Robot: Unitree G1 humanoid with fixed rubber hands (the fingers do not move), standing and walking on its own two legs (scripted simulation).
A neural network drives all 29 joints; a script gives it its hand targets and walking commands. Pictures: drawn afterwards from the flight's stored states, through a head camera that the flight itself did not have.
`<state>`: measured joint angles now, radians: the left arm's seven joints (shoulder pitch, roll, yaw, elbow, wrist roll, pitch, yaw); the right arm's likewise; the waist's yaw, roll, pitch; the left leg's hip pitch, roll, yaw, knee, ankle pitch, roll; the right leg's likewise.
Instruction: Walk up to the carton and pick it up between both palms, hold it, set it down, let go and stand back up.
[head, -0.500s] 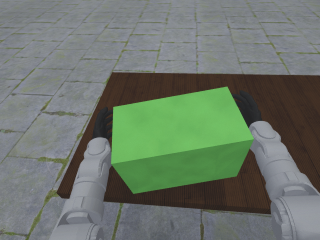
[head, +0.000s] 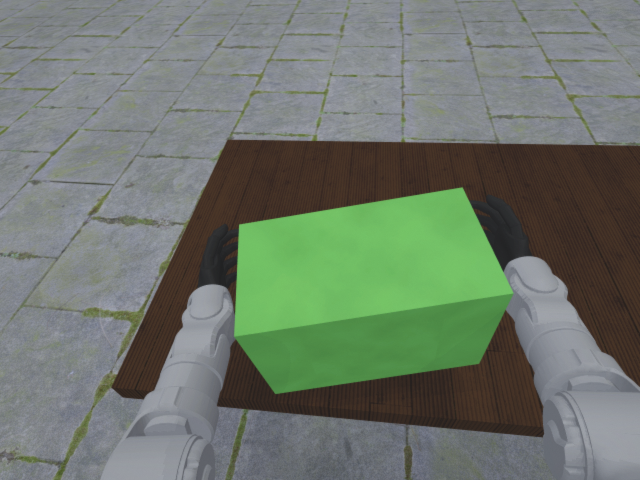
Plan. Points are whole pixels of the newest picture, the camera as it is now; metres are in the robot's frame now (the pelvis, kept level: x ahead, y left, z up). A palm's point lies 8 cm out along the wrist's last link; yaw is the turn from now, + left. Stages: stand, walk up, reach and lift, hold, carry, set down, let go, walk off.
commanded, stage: set down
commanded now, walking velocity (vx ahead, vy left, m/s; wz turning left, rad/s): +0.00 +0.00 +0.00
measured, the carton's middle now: (363, 296) +0.37 +0.02 +0.02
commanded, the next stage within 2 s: none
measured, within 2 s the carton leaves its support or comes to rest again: rests again in 0.92 s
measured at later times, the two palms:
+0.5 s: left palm (216, 290) +0.36 +0.22 +0.04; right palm (498, 256) +0.43 -0.17 +0.05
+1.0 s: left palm (222, 304) +0.35 +0.21 +0.01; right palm (496, 275) +0.42 -0.17 +0.02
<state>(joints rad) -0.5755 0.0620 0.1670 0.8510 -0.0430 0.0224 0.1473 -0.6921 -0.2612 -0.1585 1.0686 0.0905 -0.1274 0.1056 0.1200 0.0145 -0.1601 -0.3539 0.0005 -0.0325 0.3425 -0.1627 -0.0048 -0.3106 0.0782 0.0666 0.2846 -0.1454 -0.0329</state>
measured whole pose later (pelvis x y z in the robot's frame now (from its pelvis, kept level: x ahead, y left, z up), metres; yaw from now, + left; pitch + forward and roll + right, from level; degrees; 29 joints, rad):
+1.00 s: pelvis +0.01 +0.00 -0.01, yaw +0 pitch +17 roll +0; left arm -0.58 0.06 0.17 1.02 -0.04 -0.21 0.14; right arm -0.69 -0.26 -0.16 1.18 0.06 -0.28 0.11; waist 0.14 0.01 -0.19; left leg -0.49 0.00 -0.03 0.37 -0.17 -0.01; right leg -0.47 0.08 0.07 0.35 -0.16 -0.03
